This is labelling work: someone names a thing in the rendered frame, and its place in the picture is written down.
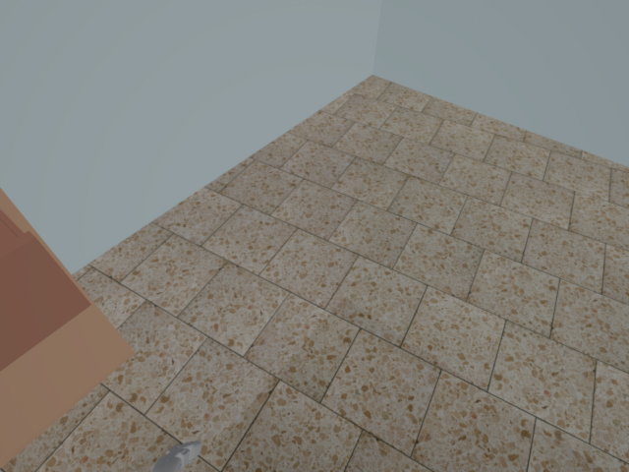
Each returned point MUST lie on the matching cabinet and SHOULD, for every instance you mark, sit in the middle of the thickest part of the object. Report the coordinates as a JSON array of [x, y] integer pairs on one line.
[[47, 381]]

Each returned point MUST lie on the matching drawer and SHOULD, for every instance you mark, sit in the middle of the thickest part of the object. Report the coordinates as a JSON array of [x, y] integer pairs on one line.
[[36, 296]]

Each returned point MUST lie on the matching robot left hand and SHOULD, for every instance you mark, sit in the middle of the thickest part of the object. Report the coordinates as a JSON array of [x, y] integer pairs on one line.
[[177, 457]]

